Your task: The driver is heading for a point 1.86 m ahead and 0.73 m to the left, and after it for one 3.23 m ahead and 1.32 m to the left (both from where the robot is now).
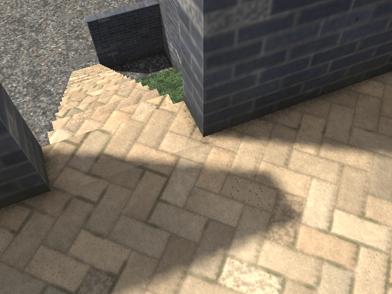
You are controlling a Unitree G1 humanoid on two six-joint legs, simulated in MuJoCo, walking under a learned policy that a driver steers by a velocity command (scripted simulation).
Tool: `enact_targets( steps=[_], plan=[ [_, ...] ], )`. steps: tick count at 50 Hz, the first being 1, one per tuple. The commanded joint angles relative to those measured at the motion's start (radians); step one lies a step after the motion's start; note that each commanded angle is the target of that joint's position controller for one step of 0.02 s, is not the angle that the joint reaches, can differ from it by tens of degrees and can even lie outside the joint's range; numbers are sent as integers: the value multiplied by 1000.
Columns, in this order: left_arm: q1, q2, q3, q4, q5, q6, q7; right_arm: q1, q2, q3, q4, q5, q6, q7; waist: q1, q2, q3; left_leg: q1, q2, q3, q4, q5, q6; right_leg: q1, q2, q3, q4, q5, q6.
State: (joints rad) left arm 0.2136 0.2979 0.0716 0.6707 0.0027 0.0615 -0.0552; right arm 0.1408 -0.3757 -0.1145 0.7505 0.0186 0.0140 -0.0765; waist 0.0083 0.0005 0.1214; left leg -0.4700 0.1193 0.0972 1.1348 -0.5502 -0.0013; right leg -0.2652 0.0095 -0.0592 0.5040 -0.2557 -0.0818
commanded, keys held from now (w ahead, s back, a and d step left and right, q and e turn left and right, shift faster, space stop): w+q+shift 0.86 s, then w+e+shift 0.14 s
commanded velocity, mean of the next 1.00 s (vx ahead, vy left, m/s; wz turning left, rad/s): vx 0.01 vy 0.03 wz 0.69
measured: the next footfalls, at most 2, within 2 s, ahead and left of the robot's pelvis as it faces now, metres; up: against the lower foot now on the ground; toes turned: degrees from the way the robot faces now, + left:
left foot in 0.48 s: +0.06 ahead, +0.04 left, +0.00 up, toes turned +23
right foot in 0.68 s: +0.19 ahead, -0.19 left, +0.00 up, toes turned +35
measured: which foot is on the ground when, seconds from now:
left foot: up 0.00-0.46, down 0.48-0.68, up 0.70-1.00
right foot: down 0.00-0.48, up 0.50-0.66, down 0.68-1.00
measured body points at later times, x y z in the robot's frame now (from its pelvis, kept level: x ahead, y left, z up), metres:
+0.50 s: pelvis +0.06 -0.08 -0.01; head +0.10 -0.04 +0.43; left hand +0.16 +0.24 -0.12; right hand +0.24 -0.33 -0.11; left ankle +0.03 +0.02 -0.74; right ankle +0.02 -0.11 -0.71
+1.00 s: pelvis +0.04 -0.08 +0.00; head +0.10 -0.07 +0.45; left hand -0.15 +0.18 -0.09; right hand +0.34 -0.18 -0.11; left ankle -0.10 +0.08 -0.63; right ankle +0.16 -0.21 -0.74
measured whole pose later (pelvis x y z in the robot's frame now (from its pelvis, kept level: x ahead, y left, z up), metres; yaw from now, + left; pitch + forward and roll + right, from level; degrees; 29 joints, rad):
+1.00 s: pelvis +0.04 -0.08 +0.00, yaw +44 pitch +1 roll +3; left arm 0.31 0.32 0.09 0.78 -0.01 0.00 0.11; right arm 0.20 -0.34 -0.09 0.56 -0.02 0.11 0.04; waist 0.01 0.03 0.11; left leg -0.59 0.01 -0.16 1.19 -0.41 -0.11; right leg -0.24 -0.20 -0.08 0.48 -0.24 0.08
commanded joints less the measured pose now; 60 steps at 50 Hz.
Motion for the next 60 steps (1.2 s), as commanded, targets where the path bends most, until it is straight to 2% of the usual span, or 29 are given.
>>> enact_targets(
  steps=[1,5,11,12,13,14,15,16,19,22,23,24,25,26,28,30,33,34,35,36,38,42,47,51,54,57,58,59,60],
  plan=[
    [-72,113,23,-68,21,-29,35,99,-110,-11,18,-8,-8,-11,-7,-88,-167,-82,-51,-17,86,79,-7,140,-219,167,-241,211,-211],
    [-28,79,1,-25,44,-39,59,56,-61,25,-9,3,-25,-12,21,-110,-82,-56,-59,-57,-119,211,-13,100,-210,93,-317,29,-186],
    [-2,111,8,-2,28,-32,83,43,-36,49,-68,4,-16,32,25,-15,-80,-77,-19,-25,-249,169,33,197,-273,56,-253,431,-173],
    [-3,172,32,-1,-21,-54,98,-63,-75,38,-124,7,9,72,52,146,-53,-257,7,-120,-182,163,0,348,-489,244,-267,802,-135],
    [1,200,46,16,-13,-48,111,30,-69,28,-125,18,27,88,5,182,-133,-310,23,-212,-142,128,-13,479,-516,225,-205,935,-106],
    [-32,192,49,9,-2,-43,120,111,-61,22,-104,30,42,97,-20,129,-175,-308,20,-225,-112,116,-34,519,-485,166,-180,949,-80],
    [-107,142,27,-9,20,-22,117,212,-6,35,-66,28,31,83,-71,-28,-194,-160,12,-85,-158,143,-20,383,-282,-44,-181,664,-101],
    [-118,110,19,-26,31,-14,113,154,-22,33,-60,25,25,73,-29,-89,-141,-76,-13,-17,-206,205,-13,274,-194,-120,-190,591,-98],
    [-83,153,39,-37,13,-7,128,72,-14,38,-110,7,24,71,-2,-24,-149,17,-57,69,-316,190,7,254,-221,-142,-120,1052,-5],
    [-213,184,62,-97,-9,0,129,304,-64,17,-72,15,47,73,-120,-93,-273,239,-110,98,-501,201,70,248,-211,-195,95,1353,113],
    [-252,161,55,-103,-22,-6,121,380,-91,-3,-56,23,52,61,-187,-43,-284,356,-123,64,-664,342,114,182,-179,-202,229,1214,133],
    [-271,113,42,-118,-24,-16,105,408,-119,-25,-52,30,53,41,-208,141,-257,518,-19,-166,-746,631,205,-71,-116,-139,446,421,134],
    [-276,60,39,-169,11,-33,96,317,-219,-36,-79,-1,43,32,-94,383,-220,558,187,-626,-734,883,431,-399,106,-9,796,-423,218],
    [-219,72,31,-167,7,-58,75,173,-202,-26,-145,-25,1,33,-37,266,-295,423,276,-752,-802,710,446,-364,34,317,892,-439,189],
    [-123,99,38,-132,-12,-79,54,-103,-139,-19,-212,27,-8,39,119,38,-100,191,80,-432,-835,535,244,-290,-1,180,524,-298,105],
    [-194,45,24,-112,16,-91,64,-65,-144,-34,-219,28,23,32,55,36,-110,160,-37,-325,-736,694,186,-153,83,41,244,-166,127],
    [-8,46,36,-36,-25,-90,70,2,-109,-26,-223,31,33,55,77,92,-262,134,-88,-354,-596,567,145,154,85,42,-91,171,151],
    [73,99,53,-9,-19,-90,85,36,-21,0,-230,25,29,71,83,-8,-269,-57,-173,-311,-429,251,80,340,-80,173,-143,308,99],
    [71,200,59,-52,9,-86,102,165,49,14,-227,-25,25,86,1,-242,-292,-225,-266,-326,-139,-185,15,393,-458,557,-92,603,-43],
    [-10,221,60,-54,26,-94,109,203,-41,-4,-240,-26,17,109,-50,-285,-306,-295,-176,-366,55,-138,-36,258,-633,737,-190,650,-211],
    [-146,148,48,-53,2,-103,134,208,-146,-40,-199,-13,46,104,-105,-132,-131,-304,-115,-309,230,52,-71,134,-448,448,-173,430,-119],
    [-118,140,43,-40,-6,-87,165,173,-74,-15,-227,2,84,117,-85,-113,-104,-248,-82,-227,269,252,-100,76,-330,149,-154,381,-56],
    [146,250,82,66,-4,-80,178,73,9,23,-275,-34,88,113,4,-147,-151,-265,-109,-294,120,141,-109,241,-439,234,-142,494,-119],
    [93,314,99,75,-22,-64,174,80,45,40,-272,-52,77,117,-25,-276,-121,-110,-65,-206,-137,116,-102,152,-408,201,-205,385,-68],
    [43,327,110,63,-27,-50,164,155,43,35,-227,-29,61,134,-42,-367,-101,194,-103,-115,-412,156,-77,-4,-332,153,-256,340,1],
    [69,180,60,75,-34,-52,153,377,12,0,-104,-19,61,122,-117,-194,-137,502,-108,-94,-805,330,19,-81,-238,126,-53,233,63],
    [142,83,32,76,8,-42,139,342,-72,-14,-112,-32,67,120,-55,147,-171,632,45,-208,-730,800,65,-261,-84,30,249,-316,106],
    [194,61,29,60,41,-40,145,240,-163,-17,-181,-75,54,119,3,341,-205,459,192,-280,-677,1166,216,-360,65,66,506,-479,135],
    [150,137,45,35,2,-39,156,211,-157,-19,-196,-114,33,123,-30,432,-259,311,221,-326,-818,953,312,-329,30,47,758,-513,126]
  ],
)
